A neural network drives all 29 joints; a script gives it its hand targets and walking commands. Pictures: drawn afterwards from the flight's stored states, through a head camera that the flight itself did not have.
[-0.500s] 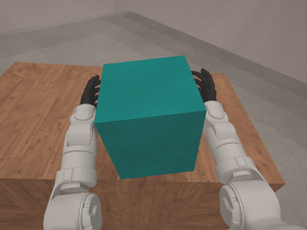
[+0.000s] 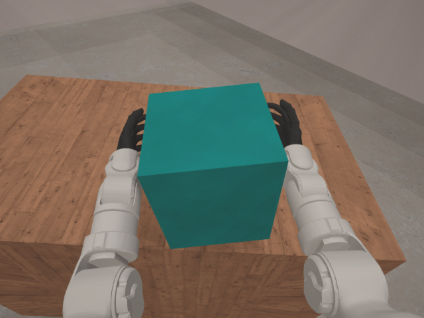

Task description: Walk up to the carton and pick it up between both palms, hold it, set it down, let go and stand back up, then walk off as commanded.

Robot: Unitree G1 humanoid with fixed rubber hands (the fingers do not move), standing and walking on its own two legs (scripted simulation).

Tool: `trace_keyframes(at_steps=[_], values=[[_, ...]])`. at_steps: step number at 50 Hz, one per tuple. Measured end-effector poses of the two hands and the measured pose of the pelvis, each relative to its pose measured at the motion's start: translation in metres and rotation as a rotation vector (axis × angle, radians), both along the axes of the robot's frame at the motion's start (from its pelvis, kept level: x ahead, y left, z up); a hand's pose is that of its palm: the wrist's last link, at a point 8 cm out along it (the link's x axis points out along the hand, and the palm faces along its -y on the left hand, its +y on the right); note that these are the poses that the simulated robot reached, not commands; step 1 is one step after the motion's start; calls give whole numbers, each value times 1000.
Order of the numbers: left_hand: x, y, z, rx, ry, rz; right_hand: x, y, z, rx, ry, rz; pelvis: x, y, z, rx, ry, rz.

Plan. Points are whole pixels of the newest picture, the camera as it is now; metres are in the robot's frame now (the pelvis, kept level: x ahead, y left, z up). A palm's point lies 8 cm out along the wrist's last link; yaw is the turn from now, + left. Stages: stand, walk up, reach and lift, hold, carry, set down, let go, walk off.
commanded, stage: set down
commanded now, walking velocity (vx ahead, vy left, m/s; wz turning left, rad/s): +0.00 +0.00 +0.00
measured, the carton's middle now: (212, 170) +0.39 +0.01 +0.09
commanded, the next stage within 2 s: none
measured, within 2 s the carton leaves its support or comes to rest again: rests again in 1.20 s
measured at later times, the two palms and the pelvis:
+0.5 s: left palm (131, 157) +0.39 +0.16 +0.11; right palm (288, 152) +0.41 -0.14 +0.13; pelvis +0.00 +0.00 +0.00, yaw +0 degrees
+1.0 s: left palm (132, 160) +0.39 +0.16 +0.11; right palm (289, 154) +0.40 -0.14 +0.13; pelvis +0.00 +0.00 +0.00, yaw +0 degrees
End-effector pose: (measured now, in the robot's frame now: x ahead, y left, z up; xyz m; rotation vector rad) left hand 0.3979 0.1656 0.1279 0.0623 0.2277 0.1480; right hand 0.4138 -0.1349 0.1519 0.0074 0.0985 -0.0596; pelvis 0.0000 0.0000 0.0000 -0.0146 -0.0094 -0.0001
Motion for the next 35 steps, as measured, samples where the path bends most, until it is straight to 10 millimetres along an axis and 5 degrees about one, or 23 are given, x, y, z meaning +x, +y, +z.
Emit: trace_keyframes(at_steps=[12,35], values=[[-7,0,-19,-3,29,1,-7,0,-20,5,29,0,1,0,0,0,1,0],[-6,-3,-20,-4,4,-14,-9,-4,-20,-18,6,-2,1,0,0,0,1,0]])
